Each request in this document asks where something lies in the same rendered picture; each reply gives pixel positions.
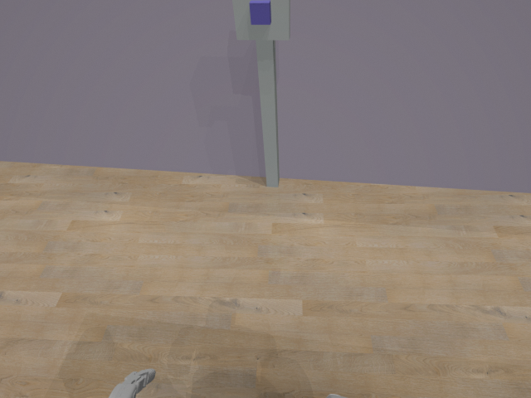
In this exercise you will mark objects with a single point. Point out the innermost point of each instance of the left robot hand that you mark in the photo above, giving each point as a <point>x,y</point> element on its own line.
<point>133,384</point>

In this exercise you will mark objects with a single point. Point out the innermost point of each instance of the button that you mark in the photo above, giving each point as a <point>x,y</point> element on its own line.
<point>260,12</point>

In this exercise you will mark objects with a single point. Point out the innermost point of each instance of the panel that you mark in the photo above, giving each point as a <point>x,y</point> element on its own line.
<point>265,36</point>

